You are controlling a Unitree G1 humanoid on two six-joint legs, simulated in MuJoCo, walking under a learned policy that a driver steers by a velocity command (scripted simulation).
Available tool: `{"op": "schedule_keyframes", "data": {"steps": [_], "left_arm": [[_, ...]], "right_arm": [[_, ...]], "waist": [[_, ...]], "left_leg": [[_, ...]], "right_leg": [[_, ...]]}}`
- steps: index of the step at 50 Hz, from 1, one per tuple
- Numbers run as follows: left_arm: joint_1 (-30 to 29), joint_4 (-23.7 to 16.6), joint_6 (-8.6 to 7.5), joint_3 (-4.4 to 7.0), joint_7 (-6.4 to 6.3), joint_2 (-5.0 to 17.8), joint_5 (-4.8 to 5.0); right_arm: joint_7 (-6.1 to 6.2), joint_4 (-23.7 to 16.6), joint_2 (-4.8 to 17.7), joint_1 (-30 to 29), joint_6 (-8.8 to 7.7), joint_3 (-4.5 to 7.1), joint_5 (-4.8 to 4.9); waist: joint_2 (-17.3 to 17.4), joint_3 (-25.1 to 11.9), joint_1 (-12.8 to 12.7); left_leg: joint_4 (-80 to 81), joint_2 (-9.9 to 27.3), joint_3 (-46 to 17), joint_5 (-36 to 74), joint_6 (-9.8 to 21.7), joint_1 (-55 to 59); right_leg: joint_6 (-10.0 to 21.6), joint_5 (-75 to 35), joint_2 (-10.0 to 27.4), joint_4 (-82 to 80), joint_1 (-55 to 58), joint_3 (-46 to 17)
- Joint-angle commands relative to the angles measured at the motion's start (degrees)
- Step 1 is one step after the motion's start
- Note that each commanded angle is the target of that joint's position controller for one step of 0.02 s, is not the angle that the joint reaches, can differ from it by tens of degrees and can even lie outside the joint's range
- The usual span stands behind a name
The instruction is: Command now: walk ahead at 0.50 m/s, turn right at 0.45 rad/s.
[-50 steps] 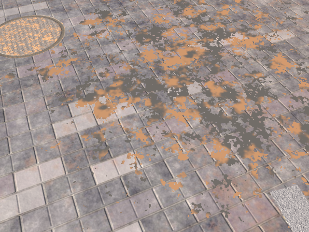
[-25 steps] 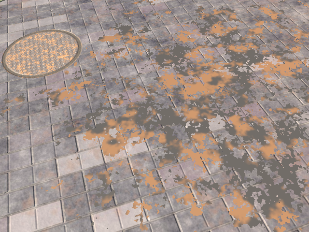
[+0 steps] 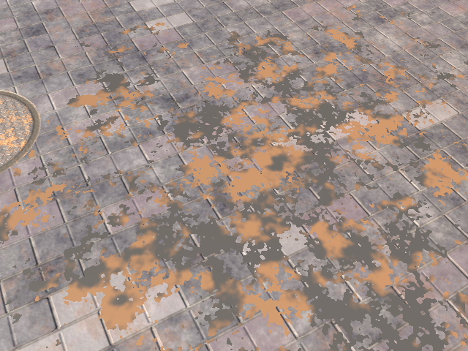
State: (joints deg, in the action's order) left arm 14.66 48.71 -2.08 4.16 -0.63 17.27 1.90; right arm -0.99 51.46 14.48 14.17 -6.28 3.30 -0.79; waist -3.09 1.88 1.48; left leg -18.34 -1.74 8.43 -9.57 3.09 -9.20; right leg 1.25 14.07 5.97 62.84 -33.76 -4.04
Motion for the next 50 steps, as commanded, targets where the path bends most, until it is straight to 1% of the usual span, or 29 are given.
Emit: {"op": "schedule_keyframes", "data": {"steps": [1,5,10,11,13,14,15,16,17,18,19,20,21,22,24,27,30,32,37,39,40,41,42,43,44,45,46,48,50], "left_arm": [[1.2,-3.6,0.47,0.68,0.08,1.8,-0.38],[-5.4,-6.0,-0.22,0.05,1.53,0.5,-0.67],[-13.5,-10.6,-0.21,-0.48,3.35,0.2,-0.67],[-13.8,-11.3,-0.14,-0.33,3.69,0.6,-0.62],[-11.5,-12.0,0.19,0.58,4.02,2.4,-0.63],[-7.5,-11.4,0.41,1.47,3.99,3.9,-0.55],[0.1,-9.7,0.51,2.93,3.69,6.2,-0.36],[9.9,-7.0,0.91,5.07,2.64,10.3,-0.32],[10.1,-6.6,0.96,6.24,1.7,16.9,0.09],[10.5,-9.2,-0.25,5.12,2.2,14.9,-0.7],[8.8,-8.9,-1.22,3.88,2.51,10.7,-1.17],[6.0,-9.0,-1.81,3.32,2.48,8.7,-0.99],[1.6,-9.8,-2.0,2.74,2.44,6.9,-0.99],[-1.1,-10.8,-2.12,2.05,2.22,5.1,-1.45],[-1.8,-11.4,-2.27,2.0,1.76,5.6,-1.55],[0.9,-10.7,-2.31,2.61,0.51,8.0,-1.13],[3.2,-10.1,-1.75,2.7,-0.22,8.2,-0.86],[4.8,-9.5,-1.5,2.8,-0.29,8.4,-0.76],[7.1,-8.3,-0.65,2.75,-0.71,7.7,-0.49],[5.9,-8.6,-0.16,2.75,-0.89,7.5,-0.62],[5.0,-9.1,-0.12,2.18,-0.79,6.0,-0.75],[4.4,-10.3,-0.3,0.95,-0.5,2.9,-1.48],[11.6,-11.8,-0.82,-0.03,-0.58,-0.5,-0.19],[13.3,-11.1,-1.02,0.33,-0.72,4.3,0.55],[8.2,-11.0,-0.74,1.33,-0.65,8.0,0.46],[4.2,-11.7,-0.44,1.5,-0.68,8.3,-0.19],[1.7,-12.5,-0.49,1.64,-0.53,7.6,-0.84],[1.7,-12.9,-0.27,1.3,-0.28,4.6,-0.9],[2.5,-12.9,-0.07,0.49,-0.42,1.7,-1.39]], "right_arm": [[0.8,-2.7,7.5,-3.0,-1.05,1.72,-0.22],[1.64,-2.1,9.3,-1.8,-0.22,2.09,0.06],[1.92,-0.4,11.2,2.7,1.8,2.88,1.29],[1.96,-0.4,11.6,2.7,2.28,3.06,1.57],[2.21,-0.9,13.1,1.3,3.06,3.54,1.99],[2.38,-1.3,13.8,0.5,3.51,3.78,2.2],[2.47,-1.7,14.0,-0.7,3.93,3.78,2.49],[2.58,-2.3,12.8,-0.6,3.75,3.23,1.97],[1.94,-5.2,4.1,3.6,2.59,0.73,-0.56],[1.1,-6.7,5.7,1.2,-0.04,0.33,1.12],[0.42,-8.4,9.4,-5.1,-1.65,1.31,3.46],[0.4,-8.8,9.1,-6.3,-2.5,1.03,3.46],[0.87,-7.8,9.0,-5.9,-2.64,1.26,2.06],[1.01,-7.2,9.9,-4.8,-2.03,1.84,1.17],[0.89,-7.4,9.3,-3.7,-0.52,2.02,0.48],[1.23,-9.2,7.0,-8.3,0.55,1.37,-0.23],[0.88,-11.0,5.5,-14.4,0.37,0.69,0.12],[0.44,-12.3,5.2,-17.6,0.09,0.44,0.66],[-0.59,-14.0,8.0,-19.5,-1.18,1.23,1.24],[-0.55,-13.0,9.2,-14.9,-1.83,1.94,1.31],[-0.21,-11.6,10.7,-9.2,-2.16,2.8,0.88],[0.25,-10.8,13.5,-0.7,-2.31,3.65,-0.11],[0.35,-9.2,17.8,5.9,-1.49,4.74,-0.83],[-0.07,-9.0,13.9,5.7,-1.13,3.91,0.9],[0.15,-10.0,9.5,2.9,-0.69,2.75,1.17],[0.31,-10.4,8.1,0.1,-0.14,2.22,0.68],[0.37,-10.0,7.3,-1.8,0.16,1.88,0.26],[0.09,-8.9,6.1,-2.6,-0.17,1.18,-0.5],[-0.35,-7.3,6.7,-2.5,-0.66,1.17,-0.02]], "waist": [[6.6,0.5,-1.7],[5.3,1.9,0.4],[4.7,4.2,3.0],[5.1,4.0,2.5],[7.2,1.2,-0.1],[8.1,-1.6,-2.7],[7.5,-5.5,-7.2],[4.0,-10.5,-11.7],[-11.7,-13.1,-5.8],[-8.2,-22.8,-7.0],[-3.5,-16.1,-8.7],[-0.6,-10.5,-6.7],[2.9,-7.0,-3.9],[2.3,-5.7,-1.9],[2.0,-5.0,-0.4],[2.0,-2.6,-1.3],[-0.3,-1.4,-3.7],[-1.3,-0.9,-5.2],[-2.9,-1.2,-5.2],[-4.9,-2.3,-2.6],[-4.5,-5.6,0.4],[-0.3,-13.3,4.2],[17.0,-20.7,1.8],[18.9,-19.5,1.8],[12.6,-11.9,3.2],[8.2,-7.1,2.8],[7.2,-3.6,1.8],[8.6,-1.4,-0.5],[8.6,-2.3,-2.3]], "left_leg": [[11.9,16.5,-8.3,10.8,7.7,1.3],[12.3,15.4,-1.8,13.2,6.6,3.7],[8.9,18.5,1.6,18.2,5.8,13.4],[7.2,19.0,2.3,22.1,5.2,15.0],[0.4,19.0,4.0,39.5,3.9,16.7],[-6.2,18.7,4.7,47.7,3.3,16.5],[-16.7,17.1,5.9,49.9,1.9,13.6],[-32.3,14.6,6.1,38.8,-0.6,2.7],[-52.9,4.4,4.3,-12.6,-4.3,-22.9],[-63.0,-1.2,-11.0,-25.8,-4.4,-32.4],[-62.8,2.3,-14.0,-20.6,-2.8,-38.4],[-58.1,5.0,-13.7,-15.4,-1.5,-37.7],[-52.7,7.2,-13.7,-12.0,-1.6,-33.7],[-48.8,8.5,-14.0,-9.7,-1.9,-29.4],[-44.5,8.6,-13.3,-7.7,-3.5,-25.7],[-34.4,7.3,-11.9,-0.3,-6.3,-26.5],[-21.0,4.7,-11.5,11.1,-7.0,-23.8],[-15.3,3.2,-11.2,15.3,-6.8,-21.1],[-9.0,2.0,-13.4,10.2,-4.7,-19.5],[-7.3,1.5,-12.4,6.1,-2.9,-13.6],[-5.5,2.1,-12.1,6.9,-1.2,-4.8],[-7.4,10.5,-19.5,4.7,2.5,10.0],[-3.6,23.5,-44.5,-6.2,11.5,29.8],[-0.1,26.5,-55.0,-18.4,12.5,30.3],[1.1,24.0,-46.4,-19.7,10.0,23.7],[1.8,21.4,-37.7,-13.4,7.9,16.3],[3.2,19.2,-32.3,-7.1,7.3,10.1],[4.5,15.8,-24.7,11.3,7.6,2.4],[3.8,15.1,-19.6,30.5,9.6,0.2]], "right_leg": [[-0.9,-7.2,2.8,-3.8,-5.2,-2.8],[-0.7,-16.4,1.9,-16.8,-4.5,1.2],[1.3,-13.2,0.6,-24.8,-7.3,5.3],[2.1,-10.9,-0.1,-25.5,-6.6,6.2],[4.2,-5.4,-3.5,-25.9,-0.6,9.3],[5.6,-2.8,-5.7,-25.8,5.1,10.8],[7.4,-4.3,-8.4,-28.8,15.4,11.7],[10.0,-6.3,-7.8,-31.6,32.3,6.7],[18.4,-1.5,6.7,-35.1,50.3,-21.8],[25.2,7.9,14.0,-45.5,56.9,-45.6],[21.5,5.2,12.7,-47.6,53.7,-38.7],[19.1,0.9,10.3,-47.1,46.0,-30.5],[17.0,-5.4,7.7,-47.2,37.6,-24.3],[16.0,-11.1,5.9,-48.1,32.1,-20.2],[16.1,-16.9,4.5,-49.9,26.7,-17.5],[15.5,-20.3,2.3,-50.9,22.6,-12.8],[12.5,-14.8,-0.9,-50.3,20.4,-10.1],[11.2,-11.1,-1.0,-49.8,19.7,-10.8],[10.2,-9.3,2.0,-42.9,27.0,-18.3],[9.2,-12.9,1.9,-38.8,27.9,-20.2],[7.6,-16.3,-0.8,-33.1,26.4,-18.7],[5.4,-11.6,-4.1,-18.7,19.8,-14.7],[0.9,13.9,-12.8,0.5,-1.1,-6.7],[0.2,20.0,-8.8,9.9,-10.0,-7.2],[-0.4,14.8,-6.2,12.7,-12.4,-7.0],[-0.6,10.5,-4.1,12.0,-10.9,-4.7],[-0.6,7.5,-2.5,9.4,-9.6,-4.3],[-0.7,6.7,-2.0,4.9,-3.6,-3.8],[-1.8,8.6,-2.7,-2.1,-0.3,-1.9]]}}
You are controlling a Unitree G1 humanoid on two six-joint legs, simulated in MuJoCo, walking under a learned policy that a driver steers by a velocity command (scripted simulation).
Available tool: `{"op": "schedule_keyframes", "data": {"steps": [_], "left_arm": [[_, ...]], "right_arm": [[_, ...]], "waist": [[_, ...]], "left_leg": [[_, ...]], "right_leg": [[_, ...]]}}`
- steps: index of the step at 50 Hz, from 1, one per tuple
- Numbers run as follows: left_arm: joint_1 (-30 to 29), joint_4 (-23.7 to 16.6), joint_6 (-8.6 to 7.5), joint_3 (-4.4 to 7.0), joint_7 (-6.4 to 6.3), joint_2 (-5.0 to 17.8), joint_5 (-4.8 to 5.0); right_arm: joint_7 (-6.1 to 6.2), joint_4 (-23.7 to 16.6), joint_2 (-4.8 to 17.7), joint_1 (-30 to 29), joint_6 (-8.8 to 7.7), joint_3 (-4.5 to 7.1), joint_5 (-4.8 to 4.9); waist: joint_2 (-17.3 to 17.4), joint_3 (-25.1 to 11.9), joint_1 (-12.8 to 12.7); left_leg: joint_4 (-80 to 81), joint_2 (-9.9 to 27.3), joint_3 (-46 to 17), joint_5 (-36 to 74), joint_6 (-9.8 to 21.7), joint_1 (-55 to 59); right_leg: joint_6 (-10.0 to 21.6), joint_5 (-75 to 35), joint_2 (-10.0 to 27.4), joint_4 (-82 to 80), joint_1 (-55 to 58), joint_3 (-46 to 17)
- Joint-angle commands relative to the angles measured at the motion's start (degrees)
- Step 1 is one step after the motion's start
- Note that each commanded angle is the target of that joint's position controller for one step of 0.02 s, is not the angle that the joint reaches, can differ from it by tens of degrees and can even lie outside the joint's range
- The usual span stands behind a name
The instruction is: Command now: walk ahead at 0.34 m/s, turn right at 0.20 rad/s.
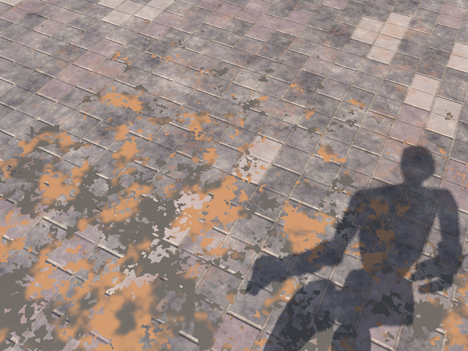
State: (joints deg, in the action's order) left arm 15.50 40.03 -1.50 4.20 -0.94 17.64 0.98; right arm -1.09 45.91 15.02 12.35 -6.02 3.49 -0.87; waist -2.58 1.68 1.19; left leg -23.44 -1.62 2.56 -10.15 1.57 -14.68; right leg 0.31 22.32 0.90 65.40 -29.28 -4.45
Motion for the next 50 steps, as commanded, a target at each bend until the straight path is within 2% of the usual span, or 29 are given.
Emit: {"op": "schedule_keyframes", "data": {"steps": [1,3,7,8,10,11,12,13,14,15,16,17,19,21,23,27,29,30,31,32,33,34,35,36,37,39,43,46,50], "left_arm": [[0.8,-4.6,-0.71,0.02,-0.15,0.5,-1.04],[-1.4,-4.8,-1.04,-0.78,0.16,-0.5,-1.61],[-7.5,-5.7,-1.32,-0.45,0.83,1.5,-1.05],[-8.3,-6.0,-1.42,-0.22,0.84,2.1,-1.08],[-6.1,-5.2,-1.68,0.64,0.56,3.7,-1.44],[-4.7,-5.1,-1.76,1.42,0.02,6.0,-2.0],[-1.7,-5.9,-1.38,2.35,-0.95,10.5,-3.31],[-0.5,-6.0,-0.13,2.47,-1.05,10.7,-3.22],[0.4,-5.7,0.51,1.87,-0.74,7.7,-2.61],[-1.9,-5.6,0.61,1.32,-0.61,6.1,-1.94],[-5.3,-5.7,0.58,0.87,-0.59,4.8,-1.64],[-8.3,-5.7,0.55,0.66,-0.51,4.3,-1.56],[-11.4,-5.0,0.39,0.94,-0.51,4.8,-2.48],[-12.2,-4.3,0.23,1.11,-0.82,4.7,-2.58],[-12.7,-3.6,0.3,1.39,-1.16,5.2,-2.23],[-11.6,-1.9,0.92,2.21,-1.16,7.7,-1.17],[-12.4,-1.1,1.34,2.38,-1.15,8.0,0.02],[-10.4,0.0,1.54,2.18,-1.11,6.7,0.3],[-7.5,0.9,1.82,1.68,-0.82,4.2,-0.64],[-8.1,-1.4,1.96,0.89,-0.6,2.2,-3.18],[-14.1,-3.0,1.7,1.6,-1.19,4.5,-2.43],[-14.9,-2.8,1.84,2.15,-1.56,5.8,-1.09],[-13.0,-1.6,2.13,2.52,-2.04,6.0,-1.01],[-11.9,-0.4,2.43,2.8,-2.51,6.4,-1.49],[-10.9,-0.1,2.43,2.93,-2.59,6.3,-1.8],[-9.6,0.2,1.95,2.82,-2.27,5.3,-1.36],[-11.8,-0.4,1.34,1.99,-1.86,3.6,-1.02],[-12.4,-0.6,0.96,1.78,-1.18,3.7,-0.8],[-11.5,-0.6,0.07,1.93,-0.26,4.7,-0.33]], "right_arm": [[-0.25,-1.3,7.1,-1.4,-0.87,1.14,0.36],[-0.01,-1.0,9.2,-2.5,-0.01,1.58,1.37],[0.66,1.0,11.2,1.5,2.06,2.06,2.4],[0.82,1.1,11.5,1.6,2.43,2.12,2.69],[1.21,0.8,11.0,0.5,2.93,1.91,3.12],[1.26,0.7,9.0,1.5,2.78,1.35,2.72],[1.15,-0.9,5.4,2.5,2.31,0.16,1.06],[1.28,-0.4,3.1,9.2,2.5,-0.82,1.33],[1.49,0.1,8.1,8.4,3.44,0.62,2.35],[1.89,-0.5,9.9,6.0,4.55,1.5,2.62],[2.51,-0.1,9.5,5.7,5.88,1.8,2.44],[3.03,-0.1,9.5,5.7,7.22,2.12,2.09],[3.39,-1.1,7.5,6.0,8.78,1.99,1.83],[3.15,-2.5,6.3,4.8,9.15,1.81,1.71],[2.41,-4.1,5.4,2.4,9.14,1.34,1.51],[0.75,-6.4,7.3,0.7,9.25,1.73,1.56],[0.14,-5.9,7.4,3.1,9.31,2.17,1.44],[0.28,-5.4,8.4,4.5,9.3,2.7,1.1],[0.98,-5.9,12.5,5.2,9.18,3.86,0.9],[1.94,-8.5,18.3,3.8,9.0,4.58,0.68],[1.25,-9.0,17.6,5.5,7.71,4.34,-1.63],[1.0,-9.0,16.5,3.4,6.54,4.0,-1.62],[1.31,-9.4,14.9,-0.3,6.03,3.75,-0.23],[1.69,-10.0,12.5,-2.5,6.05,2.97,0.89],[2.15,-10.4,11.8,-3.6,6.2,2.57,1.23],[2.76,-10.8,10.9,-2.8,6.49,2.2,0.94],[3.51,-11.1,12.1,-0.9,6.96,2.76,1.4],[3.43,-11.8,13.0,-1.3,7.47,3.23,1.27],[2.73,-12.7,13.2,-2.5,8.03,3.48,1.45]], "waist": [[8.1,-2.8,-2.5],[8.5,-4.9,-2.1],[8.8,-6.2,0.2],[9.1,-5.9,0.0],[8.7,-6.1,-2.3],[7.1,-7.4,-2.6],[-1.3,-12.8,-2.6],[-12.3,-18.7,-1.9],[-9.0,-18.5,-3.7],[-6.6,-13.8,-3.0],[-5.2,-11.1,-1.8],[-5.4,-8.8,-0.7],[-6.2,-6.3,0.9],[-6.4,-6.1,0.9],[-6.1,-6.8,0.2],[-6.2,-8.1,-0.4],[-5.2,-7.8,1.5],[-2.9,-7.3,1.6],[8.0,-5.3,0.4],[23.6,-3.1,-1.4],[18.0,-6.8,3.6],[13.2,-5.4,2.1],[10.5,-4.5,0.0],[9.6,-4.6,-0.7],[10.2,-5.1,-1.5],[9.7,-7.1,-1.8],[9.8,-7.0,-0.3],[11.1,-6.2,0.2],[11.9,-6.3,0.3]], "left_leg": [[8.9,14.8,-11.9,36.6,11.7,5.3],[8.4,12.9,-8.4,40.4,11.1,3.9],[5.6,12.1,-9.2,33.4,9.1,6.0],[4.2,12.2,-10.5,30.5,8.5,6.3],[0.0,10.9,-12.4,22.4,6.0,4.3],[-4.1,8.2,-11.7,16.9,3.5,1.6],[-15.5,3.6,-8.7,-0.3,0.3,-6.5],[-28.9,-0.3,-4.8,-30.1,-2.6,-16.4],[-37.8,1.2,-6.4,-31.6,-3.9,-19.0],[-42.4,2.5,-6.0,-28.1,-4.5,-22.2],[-43.5,3.8,-6.0,-24.5,-5.4,-22.4],[-43.5,4.7,-6.2,-21.4,-6.3,-20.7],[-42.1,4.5,-4.0,-16.6,-7.2,-15.6],[-37.1,4.9,-3.1,-13.8,-7.0,-13.5],[-30.3,5.6,-2.6,-11.2,-6.1,-10.7],[-21.1,5.0,-0.4,-9.5,-3.6,-6.0],[-11.6,3.3,1.8,-3.8,-1.1,-0.3],[-6.9,2.1,1.0,-0.3,0.7,3.6],[0.7,8.4,-9.8,11.3,4.1,8.1],[2.4,22.1,-29.2,28.8,13.4,11.9],[5.5,24.1,-32.6,22.3,19.0,7.7],[6.0,20.6,-28.2,16.3,16.5,6.8],[5.4,17.7,-24.7,12.3,13.0,6.5],[5.1,16.3,-22.7,12.0,11.0,6.2],[4.8,15.0,-21.2,14.1,10.5,4.9],[4.3,13.4,-20.1,16.3,10.6,6.1],[3.3,12.5,-22.1,13.7,10.7,9.7],[3.1,12.0,-24.8,9.6,11.3,7.0],[1.8,11.4,-29.7,12.7,11.6,5.5]], "right_leg": [[-1.5,-1.3,2.5,-9.3,-3.8,-0.1],[-2.0,-8.7,2.0,-18.8,1.5,2.2],[-2.0,-17.6,-1.1,-30.3,6.8,2.6],[-1.5,-18.2,-1.5,-32.9,7.8,2.4],[0.4,-24.6,-1.7,-41.1,15.4,2.4],[2.4,-32.3,1.8,-43.3,21.6,0.2],[6.9,-53.9,13.3,-39.1,33.0,-8.5],[15.9,-60.3,25.1,-38.3,40.5,-18.4],[17.5,-49.9,24.0,-41.1,36.7,-19.6],[15.6,-41.1,20.9,-42.8,33.3,-15.7],[13.9,-34.2,18.5,-44.6,28.9,-12.2],[13.1,-29.6,17.4,-46.5,23.8,-9.4],[12.8,-26.3,15.1,-49.4,15.5,-3.7],[13.0,-25.3,14.8,-49.9,14.3,-0.3],[13.1,-25.6,15.3,-49.5,14.7,1.8],[12.3,-25.8,18.0,-47.2,17.6,2.4],[9.2,-21.7,17.1,-43.2,16.3,4.6],[5.9,-15.9,15.0,-39.0,13.8,6.8],[0.5,-6.1,9.8,-27.2,6.4,12.5],[-5.2,16.3,1.0,-10.4,-9.2,13.8],[-4.4,17.4,-1.0,-1.6,-10.6,3.8],[-3.1,12.1,0.1,1.2,-11.1,1.5],[-2.6,6.5,0.9,0.5,-11.8,0.7],[-2.8,3.4,1.4,0.0,-11.2,0.3],[-3.3,0.7,0.8,0.7,-9.0,0.5],[-3.9,-2.5,-0.4,0.0,-7.1,0.5],[-5.2,-4.3,-1.2,-12.3,-6.5,-0.5],[-5.6,-3.4,-2.1,-19.2,-1.9,-0.8],[-4.8,-1.3,-3.4,-26.1,4.0,-1.2]]}}
Over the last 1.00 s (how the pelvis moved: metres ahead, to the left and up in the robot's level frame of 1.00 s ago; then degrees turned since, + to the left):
0.54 -0.13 0.00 -34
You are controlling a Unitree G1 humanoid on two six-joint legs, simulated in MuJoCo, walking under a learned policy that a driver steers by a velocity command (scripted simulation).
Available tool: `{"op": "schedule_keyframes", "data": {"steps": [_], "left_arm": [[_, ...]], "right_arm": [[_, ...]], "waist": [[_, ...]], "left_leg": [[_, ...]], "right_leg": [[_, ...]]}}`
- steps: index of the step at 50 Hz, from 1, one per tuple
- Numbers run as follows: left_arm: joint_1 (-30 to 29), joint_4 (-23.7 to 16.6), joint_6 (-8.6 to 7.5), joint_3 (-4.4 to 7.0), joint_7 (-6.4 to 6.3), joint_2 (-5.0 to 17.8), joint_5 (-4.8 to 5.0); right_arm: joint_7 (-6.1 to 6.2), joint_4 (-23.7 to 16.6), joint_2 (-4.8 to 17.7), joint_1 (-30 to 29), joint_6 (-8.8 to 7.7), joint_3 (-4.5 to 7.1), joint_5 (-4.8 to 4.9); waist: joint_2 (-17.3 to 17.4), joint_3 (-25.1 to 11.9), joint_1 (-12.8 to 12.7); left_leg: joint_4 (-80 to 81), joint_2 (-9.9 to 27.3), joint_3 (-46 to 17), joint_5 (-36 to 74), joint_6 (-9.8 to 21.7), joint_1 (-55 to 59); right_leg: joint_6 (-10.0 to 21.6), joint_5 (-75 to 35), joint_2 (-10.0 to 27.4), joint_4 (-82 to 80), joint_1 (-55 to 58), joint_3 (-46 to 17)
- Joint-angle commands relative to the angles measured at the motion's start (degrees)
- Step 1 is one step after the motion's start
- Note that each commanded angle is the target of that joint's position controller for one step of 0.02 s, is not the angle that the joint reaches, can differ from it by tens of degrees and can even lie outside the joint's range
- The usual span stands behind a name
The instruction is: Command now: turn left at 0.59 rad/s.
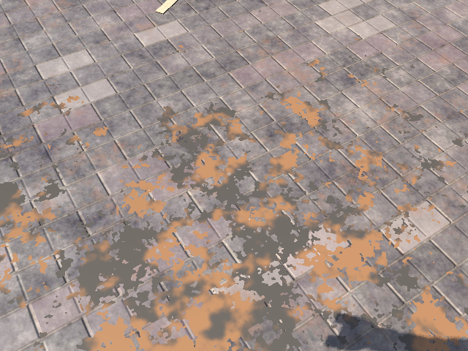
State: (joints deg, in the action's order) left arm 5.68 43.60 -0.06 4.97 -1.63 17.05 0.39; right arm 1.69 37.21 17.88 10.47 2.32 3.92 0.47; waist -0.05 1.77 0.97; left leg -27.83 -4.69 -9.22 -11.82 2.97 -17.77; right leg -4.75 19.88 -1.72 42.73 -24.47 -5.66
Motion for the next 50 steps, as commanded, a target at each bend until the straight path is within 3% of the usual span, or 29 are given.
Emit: {"op": "schedule_keyframes", "data": {"steps": [1,4,5,6,7,8,9,10,11,14,16,19,23,25,26,27,28,29,30,31,32,34,39,43,45,47,48,49,50], "left_arm": [[-1.2,-4.2,-1.64,1.21,0.69,5.5,0.35],[3.2,-3.0,-2.4,1.61,1.4,5.8,0.31],[4.7,-2.7,-2.34,2.29,1.24,8.2,-0.24],[3.8,-3.6,-1.74,2.74,0.73,11.6,-1.06],[3.4,-3.5,-1.56,2.88,1.04,12.8,-2.92],[0.9,-5.0,-1.78,2.04,0.92,9.6,-2.35],[-1.6,-5.5,-1.71,1.3,0.63,6.9,-1.74],[-2.8,-6.0,-1.53,0.98,0.38,6.1,-1.17],[-2.9,-6.0,-1.38,0.75,0.1,5.8,-0.53],[0.2,-5.4,-0.45,0.79,-0.74,6.6,-1.12],[2.0,-5.1,0.06,1.21,-0.95,7.9,-1.25],[0.8,-5.4,0.52,1.98,-0.32,10.1,-0.84],[0.5,-5.1,0.46,2.46,0.72,11.5,0.45],[-0.5,-4.7,0.26,2.36,0.89,11.0,1.7],[2.8,-3.3,0.0,1.81,1.13,8.8,1.52],[4.1,-4.0,-0.07,0.56,1.4,5.1,-1.03],[0.0,-7.1,-0.16,0.0,0.91,4.4,-1.95],[-2.8,-6.9,0.06,0.91,0.45,7.5,-0.92],[-2.6,-6.6,0.37,1.18,0.34,8.0,0.08],[-1.0,-5.1,0.65,1.37,-0.01,7.9,0.0],[-0.3,-4.5,0.97,1.53,-0.24,8.4,-0.46],[1.9,-3.4,1.1,1.37,0.09,7.6,-0.38],[0.8,-3.4,1.27,-0.03,0.33,4.9,-0.31],[0.6,-3.3,1.05,-0.22,0.44,5.4,-0.11],[2.1,-2.6,0.64,-0.45,0.55,4.8,-0.17],[4.3,-1.7,-0.08,-0.91,0.82,4.7,-1.35],[5.1,-2.0,-0.3,-0.66,0.64,7.3,-1.71],[3.6,-1.1,-0.34,0.16,0.69,10.4,-0.92],[2.4,-1.5,-0.52,-0.41,1.1,7.1,-0.48]], "right_arm": [[-0.15,-4.2,10.3,-1.0,-0.17,3.07,0.3],[0.11,-5.2,9.6,-3.6,0.41,2.92,1.38],[0.29,-5.5,7.9,-2.6,0.43,2.48,1.25],[0.03,-5.0,4.3,1.4,0.34,1.59,0.25],[0.01,-6.6,8.2,0.8,-0.24,2.94,0.74],[0.04,-5.2,12.2,2.2,-0.45,4.23,0.1],[-0.06,-3.9,12.6,2.7,-0.14,4.77,0.44],[0.14,-2.7,10.9,3.6,0.57,4.59,0.53],[0.06,-2.8,9.6,3.4,1.03,4.24,0.5],[-0.48,-5.1,6.5,-0.4,1.05,3.11,1.34],[-0.76,-6.4,5.7,-2.5,0.92,2.62,1.09],[-1.5,-7.5,4.7,-2.8,0.87,1.87,0.57],[-2.32,-7.8,5.9,-1.0,1.38,2.37,0.82],[-2.63,-6.8,5.9,2.7,1.57,2.87,0.75],[-2.14,-6.0,7.6,5.2,1.51,3.66,0.57],[-1.2,-6.7,13.5,6.9,1.15,5.09,0.53],[-1.33,-8.4,16.3,5.5,-0.04,4.89,-1.35],[-1.88,-8.1,12.4,6.3,-1.38,3.9,-2.16],[-1.88,-7.1,10.5,4.0,-2.2,2.98,-1.99],[-1.62,-6.9,9.2,1.1,-2.4,2.68,-1.16],[-1.34,-6.9,7.8,-1.2,-2.41,1.96,-0.38],[-0.79,-6.8,6.4,-2.4,-2.44,1.0,-0.83],[-0.55,-5.2,5.7,-2.5,-2.42,0.57,-1.2],[-1.29,-3.3,6.1,-2.4,-2.1,0.44,-1.34],[-1.54,-2.4,4.9,-3.6,-2.14,-0.16,-0.95],[-1.66,-0.9,3.0,-2.5,-2.55,-0.95,-0.77],[-1.73,-0.3,2.3,-0.9,-3.03,-1.21,-1.75],[-2.03,0.0,2.7,1.9,-3.36,-0.81,-1.94],[-1.9,0.4,3.4,-0.6,-3.25,-0.9,-2.2]], "waist": [[9.6,-6.7,0.4],[8.9,-7.5,-2.7],[5.9,-8.6,-2.3],[-7.8,-9.4,0.7],[-16.8,-6.1,0.7],[-10.6,-5.3,0.9],[-8.0,-4.3,1.5],[-6.6,-3.9,1.7],[-6.9,-3.0,1.0],[-8.9,-3.0,-1.5],[-9.4,-4.2,-3.2],[-9.9,-5.3,-3.4],[-10.6,-5.2,-2.5],[-9.2,-5.4,0.3],[-5.0,-6.2,0.7],[10.4,-7.3,-0.2],[18.4,-8.2,0.7],[11.0,-10.3,3.7],[9.4,-7.9,1.8],[6.9,-6.6,0.4],[7.4,-5.7,-0.4],[8.1,-6.6,-1.7],[7.9,-5.5,-0.4],[8.0,-3.4,0.6],[7.1,-3.3,-0.7],[4.0,-4.3,-2.2],[0.3,-5.7,-1.0],[-6.6,-5.6,2.5],[-6.1,-5.5,0.2]], "left_leg": [[5.5,14.3,-19.2,16.0,10.0,9.2],[1.9,11.0,-19.8,15.8,6.7,7.5],[-1.8,8.3,-17.4,7.3,3.9,2.6],[-14.7,0.9,-7.8,-13.6,0.3,-5.3],[-25.6,-3.4,-0.7,-26.9,-2.7,-15.0],[-35.1,0.7,-1.4,-23.8,-4.7,-15.7],[-38.5,1.2,-0.8,-19.8,-5.7,-15.9],[-40.8,1.6,0.0,-16.9,-6.8,-16.4],[-42.8,1.9,0.5,-14.5,-7.8,-18.1],[-37.6,3.5,4.8,-11.2,-9.4,-19.0],[-32.1,5.2,5.9,-11.4,-9.9,-18.5],[-23.2,6.9,8.7,-11.6,-9.1,-11.6],[-12.5,6.2,11.9,-9.2,-6.5,-4.4],[-0.8,4.7,13.6,-0.7,-3.4,3.0],[4.6,4.3,11.3,6.5,-1.3,10.5],[7.1,16.4,-6.1,26.5,3.3,21.2],[6.4,28.5,-20.6,36.5,15.9,18.9],[7.8,27.1,-17.5,31.4,17.6,16.7],[7.9,23.5,-12.0,26.2,14.3,14.3],[8.0,20.1,-8.5,20.6,11.1,13.2],[8.1,18.7,-6.5,21.3,9.6,12.0],[8.6,16.9,-3.8,24.4,9.5,9.8],[9.1,15.9,-3.2,17.0,9.6,10.6],[9.0,16.2,-6.0,10.7,10.5,7.7],[7.9,15.5,-6.6,9.7,9.7,6.8],[6.6,12.9,-5.3,7.8,5.7,4.0],[4.2,10.2,-3.0,3.9,2.9,2.5],[5.0,6.3,1.0,0.5,1.0,3.0],[4.0,5.2,2.5,0.0,-0.6,6.4]], "right_leg": [[0.6,1.2,-1.0,-5.7,0.4,0.0],[2.6,-9.5,-0.6,-21.4,10.0,1.2],[4.6,-14.9,5.1,-23.7,17.1,-2.2],[9.7,-25.7,17.3,-24.4,22.8,-13.1],[19.2,-32.3,24.8,-25.4,18.9,-23.8],[20.7,-31.1,24.7,-25.1,17.8,-20.5],[18.1,-28.7,20.7,-24.2,17.0,-14.4],[16.0,-25.8,17.4,-23.7,17.3,-9.9],[16.1,-27.1,16.8,-23.6,17.8,-7.8],[17.1,-29.1,15.3,-24.3,20.7,-2.4],[17.9,-29.9,17.0,-24.2,24.0,-1.8],[17.9,-30.6,18.1,-24.1,22.0,1.3],[16.5,-30.0,19.5,-21.9,20.2,3.4],[13.1,-26.5,18.6,-16.8,17.6,6.0],[9.3,-20.3,16.2,-10.7,12.8,9.2],[3.5,0.0,10.1,5.1,-1.1,14.5],[0.6,19.9,2.8,18.3,-12.2,10.0],[0.8,19.3,4.2,25.2,-11.8,4.0],[1.7,14.9,5.3,26.2,-11.5,3.1],[1.9,10.4,6.0,24.2,-11.0,2.8],[1.4,6.7,6.0,22.9,-10.3,2.9],[0.5,1.5,4.9,23.3,-5.8,3.6],[-0.3,-0.3,5.5,6.8,-0.9,3.5],[0.3,2.3,4.9,-2.6,4.5,4.3],[1.0,-1.4,4.5,-10.1,8.3,4.7],[2.6,-16.9,5.6,-21.3,17.3,3.1],[4.0,-27.6,9.8,-20.7,21.2,-0.9],[6.6,-24.7,10.1,-17.0,18.8,-0.2],[7.2,-16.2,8.7,-18.1,14.8,0.2]]}}
Over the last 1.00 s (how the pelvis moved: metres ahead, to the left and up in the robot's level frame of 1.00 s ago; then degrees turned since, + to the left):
0.13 0.02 0.00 29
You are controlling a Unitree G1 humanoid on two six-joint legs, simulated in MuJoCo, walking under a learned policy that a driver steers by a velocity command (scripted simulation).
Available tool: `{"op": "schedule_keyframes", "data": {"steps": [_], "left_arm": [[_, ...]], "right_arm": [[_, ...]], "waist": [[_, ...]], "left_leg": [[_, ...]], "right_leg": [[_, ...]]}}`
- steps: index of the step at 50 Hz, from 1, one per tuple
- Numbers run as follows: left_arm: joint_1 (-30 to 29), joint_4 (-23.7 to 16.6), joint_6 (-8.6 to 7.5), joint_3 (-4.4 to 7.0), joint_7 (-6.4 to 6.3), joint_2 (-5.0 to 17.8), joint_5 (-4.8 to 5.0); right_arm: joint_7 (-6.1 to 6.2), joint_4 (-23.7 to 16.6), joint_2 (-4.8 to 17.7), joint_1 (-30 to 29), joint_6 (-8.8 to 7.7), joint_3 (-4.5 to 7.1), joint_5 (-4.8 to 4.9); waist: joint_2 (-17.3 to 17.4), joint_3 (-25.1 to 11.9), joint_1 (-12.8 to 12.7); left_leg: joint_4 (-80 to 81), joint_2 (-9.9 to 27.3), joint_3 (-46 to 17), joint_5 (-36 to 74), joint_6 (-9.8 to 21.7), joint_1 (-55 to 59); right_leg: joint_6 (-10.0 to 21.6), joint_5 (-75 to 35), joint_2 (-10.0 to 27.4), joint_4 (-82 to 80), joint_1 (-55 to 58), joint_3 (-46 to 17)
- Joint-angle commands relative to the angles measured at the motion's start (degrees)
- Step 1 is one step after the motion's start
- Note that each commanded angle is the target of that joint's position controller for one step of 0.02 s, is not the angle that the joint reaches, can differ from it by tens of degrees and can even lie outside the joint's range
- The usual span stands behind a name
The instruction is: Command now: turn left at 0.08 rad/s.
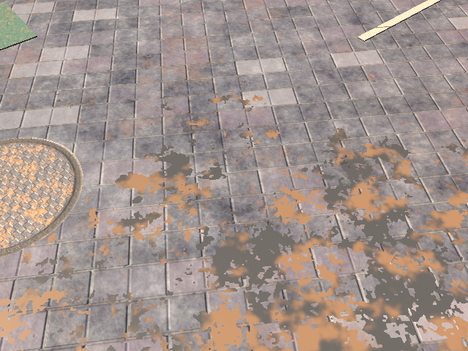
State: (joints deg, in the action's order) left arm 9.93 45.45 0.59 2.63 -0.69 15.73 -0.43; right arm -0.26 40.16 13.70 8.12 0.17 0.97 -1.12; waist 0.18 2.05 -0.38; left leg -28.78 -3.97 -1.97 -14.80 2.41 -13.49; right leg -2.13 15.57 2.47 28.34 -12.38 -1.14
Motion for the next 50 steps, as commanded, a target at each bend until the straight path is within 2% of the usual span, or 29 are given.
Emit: {"op": "schedule_keyframes", "data": {"steps": [1,2,4,12,24,25,27,28,30,33,34,35,36,37,38,39,40,41,42,43,44,46,49,50], "left_arm": [[-2.2,-3.2,-1.4,1.39,0.35,6.8,-0.06],[-2.5,-2.9,-1.67,1.24,0.33,6.7,-0.41],[-1.7,-2.3,-2.29,0.86,0.29,6.1,-0.32],[-0.8,-0.2,-2.17,0.18,-0.47,6.1,-0.06],[-0.5,4.9,-2.0,-0.32,-0.56,5.4,0.09],[0.5,5.7,-1.89,-0.35,-0.63,5.2,0.15],[0.9,6.3,-1.63,0.04,-0.87,6.1,0.85],[0.9,6.1,-1.81,0.02,-1.03,6.1,1.07],[3.1,6.4,-3.16,0.14,-1.06,6.8,1.63],[7.2,8.0,-4.66,1.43,-0.72,10.4,1.94],[6.8,7.6,-4.69,1.48,-0.59,10.5,2.0],[4.8,6.9,-4.66,1.4,-0.37,10.3,2.11],[1.4,5.7,-4.45,1.14,-0.1,9.4,2.23],[-2.9,3.9,-4.51,0.52,0.03,7.4,2.18],[-5.6,1.6,-5.49,-0.27,0.19,4.3,1.77],[-5.3,0.5,-6.75,-0.14,0.06,5.1,1.33],[-3.2,1.2,-7.22,0.49,0.43,7.2,2.4],[-1.6,1.9,-7.39,0.31,0.96,6.4,3.3],[-2.4,1.7,-7.43,0.23,1.33,5.8,3.25],[-4.2,1.2,-7.39,0.34,1.65,5.5,2.67],[-5.1,0.7,-7.24,0.24,2.11,4.5,2.23],[-6.7,-0.4,-6.84,-0.47,3.1,2.3,1.61],[-14.6,-3.8,-6.64,-1.78,3.34,-0.1,1.27],[-16.0,-4.5,-6.53,-1.76,3.23,0.4,1.48]], "right_arm": [[0.21,-2.6,8.3,-0.5,-0.84,2.38,-0.2],[0.53,-2.6,7.6,-1.2,-0.46,2.33,0.08],[0.77,-2.2,7.1,-0.5,0.33,2.33,0.12],[1.31,1.2,6.4,1.3,0.3,2.63,0.43],[2.18,7.2,6.8,2.5,0.25,2.93,0.72],[2.27,8.2,6.6,3.4,0.32,2.9,0.82],[2.44,9.0,7.2,4.0,0.41,3.31,1.5],[2.47,8.9,7.0,3.9,0.03,3.27,1.67],[2.11,8.5,6.0,3.2,-1.9,2.98,2.23],[0.81,7.6,3.8,0.5,-4.89,2.59,2.69],[0.47,7.6,3.9,0.4,-5.39,2.57,2.73],[0.15,8.3,3.8,2.3,-5.72,2.58,2.95],[0.0,10.5,4.4,6.9,-5.87,2.92,3.06],[-0.04,13.2,6.5,13.1,-5.97,3.76,3.03],[0.08,15.8,11.6,20.3,-6.09,5.41,3.05],[-0.49,16.2,14.0,24.5,-6.25,5.95,2.48],[-0.69,15.5,9.5,22.0,-6.48,4.43,1.28],[-0.77,14.7,7.6,19.9,-6.62,3.85,0.97],[-0.87,14.4,7.1,18.8,-6.47,3.49,1.21],[-0.89,14.6,5.9,18.4,-6.02,2.87,1.49],[-0.77,14.9,4.7,18.6,-5.46,2.3,1.45],[-0.08,14.7,4.8,18.4,-4.67,1.99,1.56],[1.35,14.2,7.8,17.3,-4.61,2.18,1.38],[1.54,14.6,8.9,18.5,-4.83,2.38,1.4]], "waist": [[-5.4,-4.5,0.7],[-5.0,-4.3,0.6],[-4.3,-3.6,0.5],[-0.3,-2.7,0.0],[-0.1,-1.9,0.1],[-0.1,-3.1,0.1],[-1.0,-0.1,0.2],[-1.5,2.9,0.2],[-3.0,6.5,-0.6],[-9.7,5.9,-1.2],[-9.7,6.1,-0.8],[-9.9,6.0,0.8],[-8.9,4.8,3.5],[-5.5,3.7,6.4],[7.5,1.6,7.9],[15.4,-0.8,9.3],[8.6,0.0,6.6],[5.8,0.5,4.9],[4.0,1.4,4.3],[3.1,2.4,4.1],[4.1,2.3,3.8],[4.7,2.6,3.4],[4.1,5.3,4.4],[4.9,5.5,4.6]], "left_leg": [[3.9,4.5,-4.6,3.3,-0.1,2.5],[3.5,4.9,-4.7,5.3,0.3,2.9],[3.7,5.1,-5.2,7.5,0.8,2.5],[3.8,5.1,-5.0,10.1,0.0,2.6],[4.4,5.3,-4.6,12.1,-0.6,4.4],[4.4,4.6,-3.8,6.7,-0.5,4.8],[3.1,2.8,-2.7,-14.6,0.9,0.7],[3.0,2.9,-3.1,-21.7,1.7,-2.9],[0.8,3.6,-3.7,-23.1,2.5,-8.4],[-8.7,2.5,2.0,-10.2,1.5,-13.0],[-8.0,3.2,1.8,-9.6,2.0,-11.5],[-4.0,3.4,2.0,-9.4,2.8,-7.1],[1.7,3.2,2.1,-6.9,3.5,1.9],[5.4,4.6,-2.2,-5.0,4.3,9.9],[10.9,12.1,-17.1,-4.1,8.1,20.9],[15.3,22.1,-33.3,6.0,13.4,29.8],[13.6,23.7,-31.9,11.5,14.2,30.4],[13.3,22.6,-27.3,13.8,13.3,30.5],[14.2,21.6,-22.8,16.4,12.0,30.2],[15.1,20.4,-18.4,20.7,10.5,29.2],[16.3,18.7,-15.0,23.2,9.3,26.9],[18.9,16.1,-10.1,24.4,8.9,21.3],[23.3,12.9,-4.6,20.7,8.1,9.7],[24.7,13.3,-4.4,19.5,8.1,8.3]], "right_leg": [[3.8,-8.7,3.7,-4.5,1.0,-3.9],[2.9,-8.5,3.2,-4.6,0.3,-3.4],[2.3,-9.1,2.6,-4.2,0.5,-2.8],[2.5,-8.9,1.8,-3.6,1.1,-2.2],[2.6,-8.9,0.6,-4.8,1.3,-1.5],[2.8,-3.6,-0.1,-4.9,1.7,-0.8],[4.8,15.2,-0.9,-4.7,-1.6,-1.2],[6.1,22.5,0.0,-5.5,-3.8,-3.1],[9.1,28.0,3.3,-7.7,-3.9,-9.0],[15.3,28.1,13.7,-15.9,2.2,-24.4],[16.2,25.6,14.9,-16.7,1.0,-26.0],[15.3,21.7,14.2,-15.7,-1.3,-23.9],[13.0,16.6,11.0,-13.5,-5.5,-18.7],[9.6,8.4,6.1,-6.7,-10.5,-11.2],[4.8,-0.4,-2.4,11.3,-20.0,0.3],[2.7,11.5,-5.2,26.9,-31.2,0.8],[3.6,15.7,-2.9,35.6,-36.3,-3.1],[4.9,12.4,-0.9,39.1,-38.8,-4.1],[5.6,8.6,1.0,39.7,-41.4,-2.9],[5.9,5.3,2.7,38.1,-42.2,-1.9],[5.5,2.8,3.7,36.2,-40.4,-0.6],[3.7,-2.4,3.4,30.4,-36.2,2.1],[1.6,-12.5,0.6,13.4,-25.2,5.2],[1.6,-14.8,-0.4,9.6,-21.9,5.6]]}}
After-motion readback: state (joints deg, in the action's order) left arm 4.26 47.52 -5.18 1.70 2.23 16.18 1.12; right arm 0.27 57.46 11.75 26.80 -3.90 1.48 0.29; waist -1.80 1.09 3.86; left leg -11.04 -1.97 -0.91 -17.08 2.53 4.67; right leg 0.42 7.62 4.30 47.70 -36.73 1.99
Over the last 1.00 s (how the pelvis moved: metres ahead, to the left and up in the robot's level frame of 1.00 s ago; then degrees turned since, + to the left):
-0.01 0.03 -0.01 25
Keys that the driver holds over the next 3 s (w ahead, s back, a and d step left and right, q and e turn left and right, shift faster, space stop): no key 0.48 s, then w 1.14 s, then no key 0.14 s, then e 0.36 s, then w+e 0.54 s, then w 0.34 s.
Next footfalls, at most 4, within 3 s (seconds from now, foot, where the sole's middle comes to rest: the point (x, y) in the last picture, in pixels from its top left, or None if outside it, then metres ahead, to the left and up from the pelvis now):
1.16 right None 0.42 -0.14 -0.77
1.70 left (216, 278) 0.72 0.10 -0.77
2.22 right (294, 280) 0.71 -0.14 -0.77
2.68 left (254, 194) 1.05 -0.03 -0.77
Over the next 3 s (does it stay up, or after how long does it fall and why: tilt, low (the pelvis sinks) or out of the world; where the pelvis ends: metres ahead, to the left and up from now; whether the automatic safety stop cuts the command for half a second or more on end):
stays up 1.00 -0.14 0.01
